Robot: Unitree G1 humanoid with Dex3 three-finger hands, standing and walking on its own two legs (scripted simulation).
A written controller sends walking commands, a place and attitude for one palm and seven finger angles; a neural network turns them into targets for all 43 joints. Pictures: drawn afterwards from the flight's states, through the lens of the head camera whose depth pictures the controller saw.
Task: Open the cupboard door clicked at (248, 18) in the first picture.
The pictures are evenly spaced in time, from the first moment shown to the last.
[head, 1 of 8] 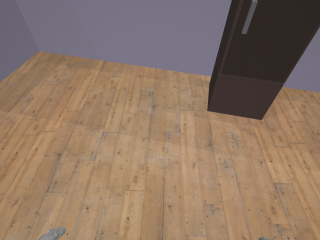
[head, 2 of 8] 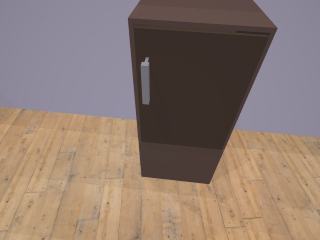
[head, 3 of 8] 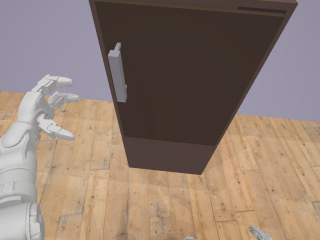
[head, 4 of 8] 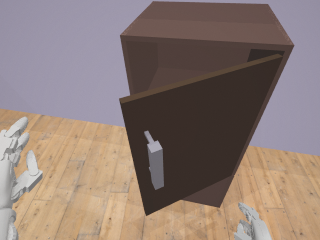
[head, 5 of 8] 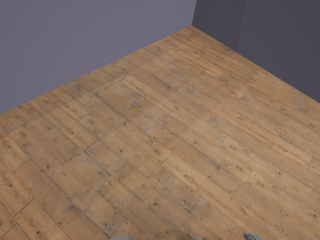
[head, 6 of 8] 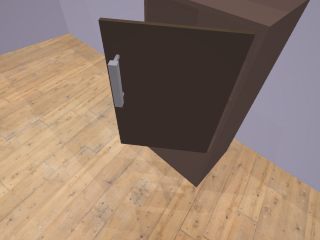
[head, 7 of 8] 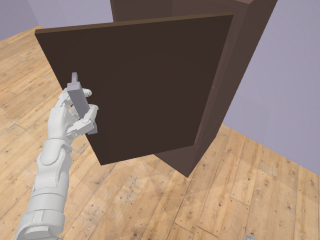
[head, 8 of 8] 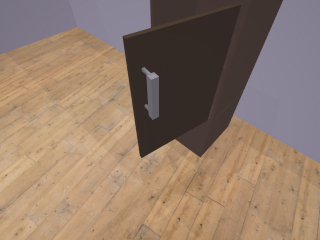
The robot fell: no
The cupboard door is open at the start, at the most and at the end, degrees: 0 77 77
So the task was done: yes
